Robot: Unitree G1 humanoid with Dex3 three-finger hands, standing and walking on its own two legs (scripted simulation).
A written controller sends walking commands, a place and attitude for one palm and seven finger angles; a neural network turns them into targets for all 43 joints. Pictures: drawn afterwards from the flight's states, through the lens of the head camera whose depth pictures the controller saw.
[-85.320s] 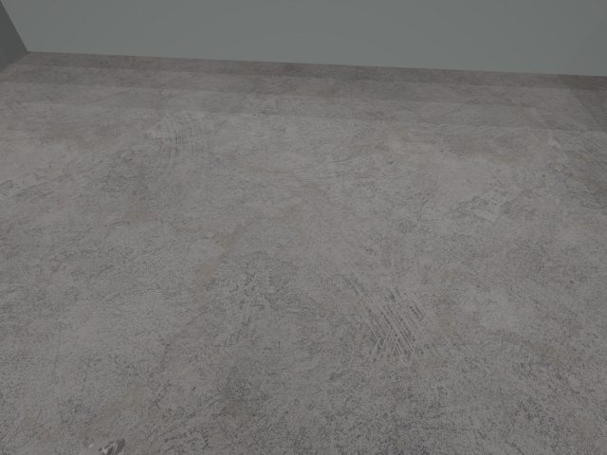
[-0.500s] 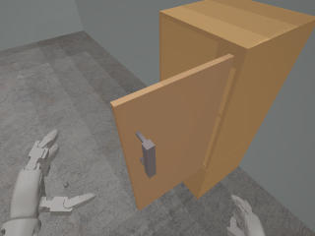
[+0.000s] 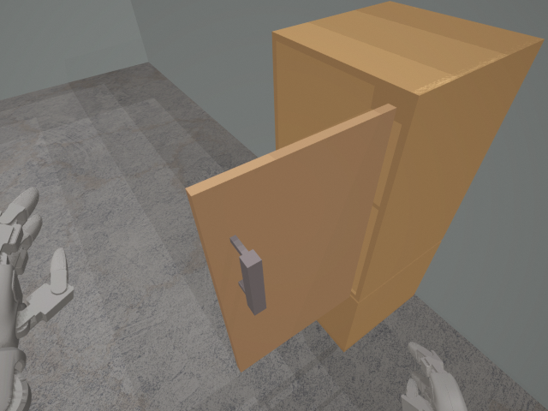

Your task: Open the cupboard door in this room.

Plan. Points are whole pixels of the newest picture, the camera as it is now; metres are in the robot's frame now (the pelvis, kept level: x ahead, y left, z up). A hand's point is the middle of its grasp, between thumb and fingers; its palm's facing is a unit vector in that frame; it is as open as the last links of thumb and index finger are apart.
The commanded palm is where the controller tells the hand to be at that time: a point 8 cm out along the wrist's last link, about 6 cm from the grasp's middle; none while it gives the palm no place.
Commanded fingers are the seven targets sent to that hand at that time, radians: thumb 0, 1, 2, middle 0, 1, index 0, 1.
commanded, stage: draw the hand back to the body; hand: left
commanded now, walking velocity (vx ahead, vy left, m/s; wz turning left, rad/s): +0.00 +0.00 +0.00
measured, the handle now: (246, 275) +0.30 +0.09 +0.04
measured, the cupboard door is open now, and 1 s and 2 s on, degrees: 89 89 89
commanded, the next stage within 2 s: step back with the hand held close in 0.28 s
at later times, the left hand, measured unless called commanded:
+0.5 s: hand (64, 290) +0.18 +0.26 +0.16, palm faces +0.47 -0.78 -0.41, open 7.5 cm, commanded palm +0.13 +0.29 +0.17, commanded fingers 0.00 0.90 0.90 -0.20 -0.30 -0.20 -0.30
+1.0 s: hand (22, 352) +0.12 +0.27 +0.15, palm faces +0.43 -0.76 -0.49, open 7.4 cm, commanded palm +0.06 +0.31 +0.17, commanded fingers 0.00 0.90 0.90 -0.20 -0.30 -0.20 -0.30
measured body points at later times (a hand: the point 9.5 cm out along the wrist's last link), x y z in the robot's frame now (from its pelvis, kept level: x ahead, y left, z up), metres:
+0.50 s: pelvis -0.01 -0.01 +0.00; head -0.02 -0.02 +0.45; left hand +0.15 +0.30 +0.19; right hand +0.18 -0.22 -0.08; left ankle -0.04 +0.11 -0.74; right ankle +0.01 -0.13 -0.74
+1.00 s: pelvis -0.09 +0.01 -0.02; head -0.07 +0.02 +0.43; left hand +0.09 +0.31 +0.18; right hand +0.08 -0.23 -0.09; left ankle -0.04 +0.11 -0.74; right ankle +0.01 -0.13 -0.74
